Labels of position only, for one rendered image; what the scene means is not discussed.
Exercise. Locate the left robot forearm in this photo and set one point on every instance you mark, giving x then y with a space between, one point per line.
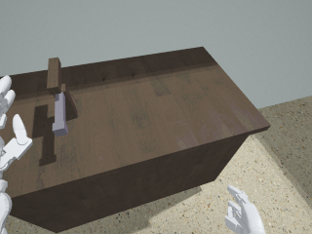
5 205

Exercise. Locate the robot left hand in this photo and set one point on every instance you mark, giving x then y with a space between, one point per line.
19 145

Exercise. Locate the counter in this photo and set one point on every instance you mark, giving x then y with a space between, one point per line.
139 129

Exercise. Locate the robot right hand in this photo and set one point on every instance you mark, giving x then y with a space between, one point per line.
247 218

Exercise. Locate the tap lever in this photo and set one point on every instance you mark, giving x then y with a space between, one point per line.
59 127

